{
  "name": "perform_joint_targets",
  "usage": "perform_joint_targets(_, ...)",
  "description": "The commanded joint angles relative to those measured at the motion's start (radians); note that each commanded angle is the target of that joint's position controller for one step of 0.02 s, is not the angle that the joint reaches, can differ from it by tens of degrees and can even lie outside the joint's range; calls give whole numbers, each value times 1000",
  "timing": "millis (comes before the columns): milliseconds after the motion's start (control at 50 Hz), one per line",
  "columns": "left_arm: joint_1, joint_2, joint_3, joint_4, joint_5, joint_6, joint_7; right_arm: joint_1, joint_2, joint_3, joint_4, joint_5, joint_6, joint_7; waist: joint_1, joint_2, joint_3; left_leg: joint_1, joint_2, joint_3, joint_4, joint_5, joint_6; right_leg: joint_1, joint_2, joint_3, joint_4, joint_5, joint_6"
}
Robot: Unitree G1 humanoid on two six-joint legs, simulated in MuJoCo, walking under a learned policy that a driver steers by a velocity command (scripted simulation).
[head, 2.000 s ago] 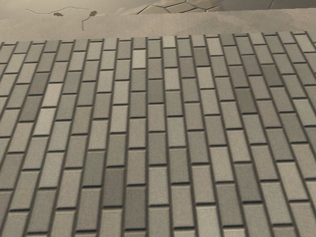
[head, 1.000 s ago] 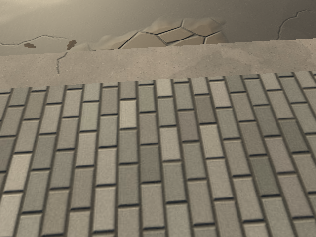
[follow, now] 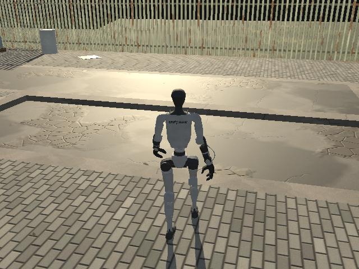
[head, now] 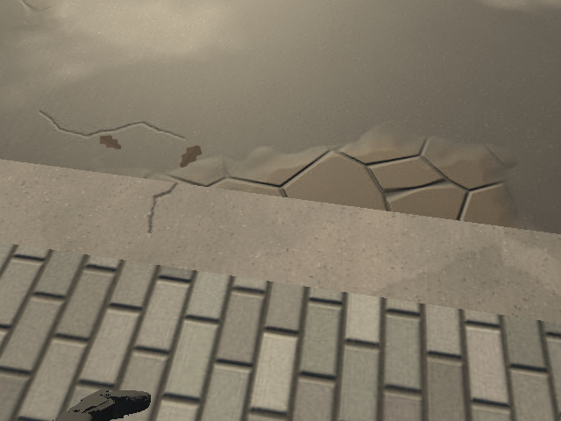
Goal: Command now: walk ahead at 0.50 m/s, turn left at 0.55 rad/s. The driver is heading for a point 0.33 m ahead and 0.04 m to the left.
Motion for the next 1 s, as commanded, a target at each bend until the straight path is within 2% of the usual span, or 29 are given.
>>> perform_joint_targets(20,-28,108,22,-90,-8,-31,6,-9,-185,-42,-59,-5,-6,-13,68,134,5,-20,262,-191,79,607,78,112,43,-7,-103,-61,-30)
perform_joint_targets(40,65,131,31,-65,-9,-38,14,-39,-199,-46,-71,-5,-9,-10,110,130,-35,-59,242,-188,157,694,56,258,72,-20,-132,-92,-47)
perform_joint_targets(60,204,160,44,-28,-5,-51,26,-62,-199,-46,-79,3,-16,0,178,81,-111,-111,185,-148,327,704,32,454,58,-12,-194,-58,-74)
perform_joint_targets(80,363,232,62,-17,19,-60,44,-65,-146,-32,-112,17,-25,9,235,-16,-256,-240,120,-86,588,483,10,694,-141,178,-217,-225,-122)
perform_joint_targets(100,380,320,80,-26,40,-47,48,43,-50,-14,-144,50,-22,7,171,-251,-353,-549,-33,37,851,-226,-19,915,-402,607,-308,-279,-218)
perform_joint_targets(120,330,261,76,-28,21,-30,41,63,-134,-22,-124,14,-7,-2,133,-178,-303,-643,51,45,971,-225,-7,825,-406,731,-340,-393,-248)
perform_joint_targets(140,258,159,52,-46,11,-27,38,-1,-146,-26,-116,-1,2,3,122,-45,-154,-652,101,53,981,-125,-10,678,-357,570,-360,-401,-227)
perform_joint_targets(160,221,109,39,-43,9,-30,34,-59,-127,-22,-124,-4,5,14,118,9,-68,-632,134,65,938,-57,-21,567,-296,407,-386,-289,-205)
perform_joint_targets(180,223,99,34,-35,11,-34,35,-81,-116,-21,-131,-12,12,23,110,-26,-41,-609,157,75,904,-30,-30,514,-254,299,-406,-188,-182)
perform_joint_targets(200,236,94,30,-19,7,-41,37,-86,-110,-21,-135,-21,24,31,99,-60,-18,-582,161,82,885,-25,-42,470,-224,219,-410,-7,-175)
perform_joint_targets(260,297,109,32,17,-9,-74,25,-89,-86,-16,-145,-20,45,35,75,-58,-54,-563,127,96,856,-26,-65,478,-218,78,-355,557,-205)
perform_joint_targets(320,298,120,32,32,-12,-70,23,-171,-69,-2,-175,-19,47,42,78,-86,-54,-585,120,118,707,59,-82,483,-194,-19,-360,641,-210)
perform_joint_targets(360,283,119,29,36,-14,-58,22,-225,-49,16,-189,-15,45,49,84,-100,-58,-497,119,160,545,147,-86,442,-153,-91,-359,625,-193)
perform_joint_targets(420,329,141,33,64,-17,-46,21,-290,-56,29,-199,-15,42,47,113,-104,-70,-399,108,198,392,203,-79,459,-156,-101,-326,606,-182)
perform_joint_targets(460,348,153,38,80,-21,-36,23,-295,-73,29,-198,-18,36,40,115,-101,-67,-365,111,194,318,186,-58,494,-178,-72,-278,571,-175)
perform_joint_targets(500,348,152,38,91,-28,-22,28,-229,-83,27,-168,-30,19,30,79,-52,-81,-240,103,191,152,275,-29,491,-154,-73,-153,466,-144)
perform_joint_targets(520,393,137,33,94,-24,-20,29,-185,-127,20,-153,-43,5,24,73,31,-125,-112,179,118,111,522,-12,440,-111,-95,-45,309,-107)
perform_joint_targets(540,463,75,15,68,-18,-17,31,-128,-194,9,-156,-50,-2,16,94,201,-229,87,433,-101,196,1033,60,300,-44,-146,137,-188,-70)
perform_joint_targets(560,521,34,1,102,-43,15,36,-129,-152,19,-146,1,9,2,87,268,-341,86,528,-216,172,1066,212,282,38,-70,247,-596,-61)
perform_joint_targets(580,462,90,13,104,-32,38,39,-157,-123,26,-146,20,19,-1,82,183,-265,21,483,-190,113,848,216,239,32,-27,292,-621,-55)
perform_joint_targets(600,397,93,17,92,-20,47,38,-210,-107,35,-145,14,26,-8,93,167,-167,-63,439,-155,61,690,188,210,28,-15,298,-580,-53)
perform_joint_targets(640,379,76,15,108,-9,62,41,-298,-81,48,-147,1,34,-23,141,156,-74,-201,363,-66,-7,538,118,262,2,-4,206,-474,-38)
perform_joint_targets(720,410,45,7,158,-11,79,48,-310,-82,48,-118,-2,30,-20,149,142,-103,-255,313,-1,-25,372,86,380,25,-30,84,-376,-25)
perform_joint_targets(780,395,33,4,177,-9,81,52,-318,-90,43,-91,1,41,-16,152,147,-68,-321,290,-9,-41,74,58,444,33,-48,-70,-253,-34)
perform_joint_targets(820,396,43,1,191,2,71,52,-304,-86,41,-72,8,51,-14,152,107,-23,-404,266,-20,-54,-131,-8,513,3,-14,-215,-130,-53)
perform_joint_targets(840,391,65,1,186,10,60,52,-288,-80,40,-62,9,55,-13,140,84,0,-417,245,-17,-37,-148,-40,503,-56,52,-274,-171,-65)
perform_joint_targets(860,355,98,8,192,-5,54,50,-265,-66,37,-54,17,60,-8,99,-12,57,-358,184,40,-28,-65,-55,356,-71,88,-298,-284,-81)
perform_joint_targets(900,318,62,-2,202,-12,35,46,-242,-62,37,-19,10,57,-6,86,-60,46,-170,180,63,48,103,-52,233,-76,108,-377,-343,-69)
perform_joint_targets(1000,339,51,-4,232,-17,22,54,-215,-63,38,44,7,40,-10,97,5,9,-176,198,55,40,163,-48,350,-55,74,-352,-209,-72)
